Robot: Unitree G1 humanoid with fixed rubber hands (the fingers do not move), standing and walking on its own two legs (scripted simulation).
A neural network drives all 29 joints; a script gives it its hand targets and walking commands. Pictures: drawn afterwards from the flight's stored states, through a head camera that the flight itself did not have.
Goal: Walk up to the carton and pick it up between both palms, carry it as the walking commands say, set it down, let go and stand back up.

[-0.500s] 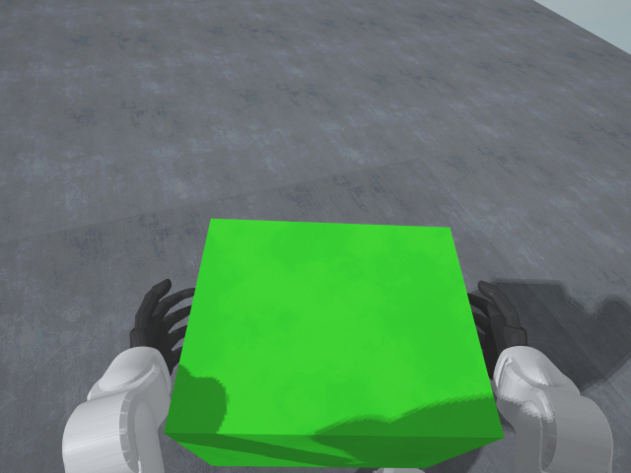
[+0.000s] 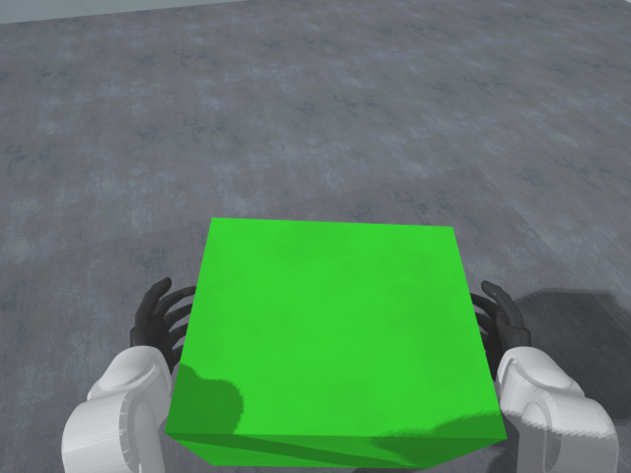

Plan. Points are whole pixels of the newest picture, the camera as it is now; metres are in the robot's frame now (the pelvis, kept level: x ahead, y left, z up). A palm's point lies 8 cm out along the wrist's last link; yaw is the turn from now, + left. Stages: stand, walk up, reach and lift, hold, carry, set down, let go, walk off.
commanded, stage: carry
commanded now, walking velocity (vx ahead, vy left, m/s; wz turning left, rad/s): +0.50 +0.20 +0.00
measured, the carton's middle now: (327, 351) +0.26 +0.01 +0.02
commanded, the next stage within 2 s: none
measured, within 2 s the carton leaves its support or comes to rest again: neither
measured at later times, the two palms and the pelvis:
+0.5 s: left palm (149, 233) +0.39 +0.24 +0.09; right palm (430, 232) +0.40 -0.14 +0.09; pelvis +0.17 +0.04 +0.00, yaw +2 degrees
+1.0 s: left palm (107, 140) +0.60 +0.36 +0.09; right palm (331, 132) +0.61 -0.01 +0.10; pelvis +0.37 +0.16 +0.01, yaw +2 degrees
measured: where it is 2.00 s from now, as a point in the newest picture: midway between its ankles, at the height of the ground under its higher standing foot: (239, 288)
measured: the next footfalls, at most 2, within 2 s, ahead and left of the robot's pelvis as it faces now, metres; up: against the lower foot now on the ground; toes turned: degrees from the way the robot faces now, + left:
right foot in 0.40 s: +0.25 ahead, -0.10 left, +0.00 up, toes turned -8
left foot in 0.66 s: +0.34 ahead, +0.20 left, +0.00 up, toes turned +6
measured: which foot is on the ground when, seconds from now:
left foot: down 0.00-0.40, up 0.42-0.64, down 0.66-1.00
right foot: up 0.00-0.38, down 0.40-0.68, up 0.70-1.00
